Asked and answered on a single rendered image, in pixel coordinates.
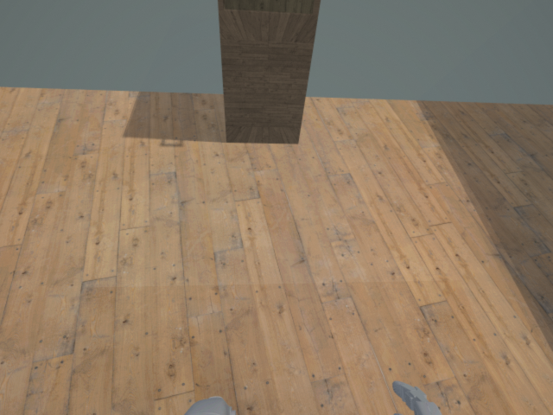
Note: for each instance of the cabinet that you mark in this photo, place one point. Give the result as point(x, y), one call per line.
point(266, 58)

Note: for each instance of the right robot hand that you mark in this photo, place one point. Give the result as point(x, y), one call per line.
point(415, 399)

